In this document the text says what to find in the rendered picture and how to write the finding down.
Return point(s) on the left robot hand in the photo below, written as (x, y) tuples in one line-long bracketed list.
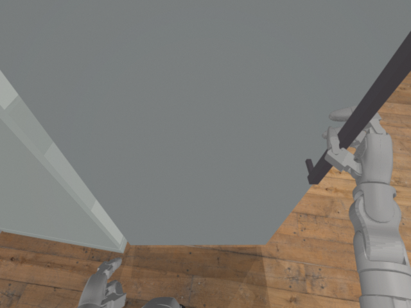
[(98, 291)]

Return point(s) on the right robot hand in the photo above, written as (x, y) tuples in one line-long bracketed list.
[(373, 150)]

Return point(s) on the right robot forearm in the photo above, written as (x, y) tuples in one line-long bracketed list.
[(380, 253)]

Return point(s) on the handle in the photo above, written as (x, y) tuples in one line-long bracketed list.
[(387, 82)]

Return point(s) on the fridge door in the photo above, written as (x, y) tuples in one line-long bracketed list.
[(190, 121)]

